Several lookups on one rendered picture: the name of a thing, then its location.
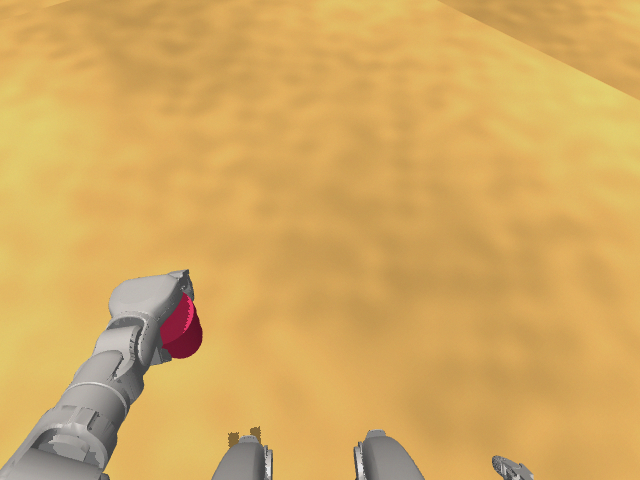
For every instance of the right robot hand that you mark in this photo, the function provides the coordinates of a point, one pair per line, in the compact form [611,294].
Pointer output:
[510,470]

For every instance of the cup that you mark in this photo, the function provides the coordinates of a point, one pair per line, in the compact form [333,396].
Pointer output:
[181,333]

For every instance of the left robot hand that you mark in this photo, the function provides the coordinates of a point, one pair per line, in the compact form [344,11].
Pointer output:
[157,296]

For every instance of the left robot arm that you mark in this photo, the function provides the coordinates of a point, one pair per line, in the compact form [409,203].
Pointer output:
[75,439]

